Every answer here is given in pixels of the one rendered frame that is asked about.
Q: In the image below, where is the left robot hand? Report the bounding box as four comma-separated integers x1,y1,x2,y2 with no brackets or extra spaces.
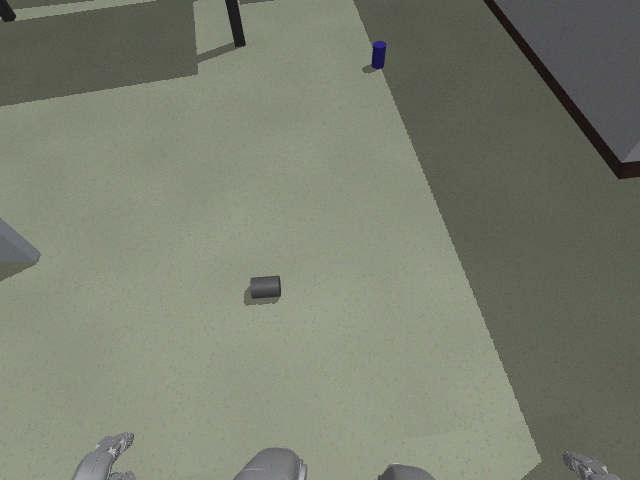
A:
71,432,136,480

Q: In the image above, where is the right robot hand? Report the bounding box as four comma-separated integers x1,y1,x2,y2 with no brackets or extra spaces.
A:
562,452,620,480

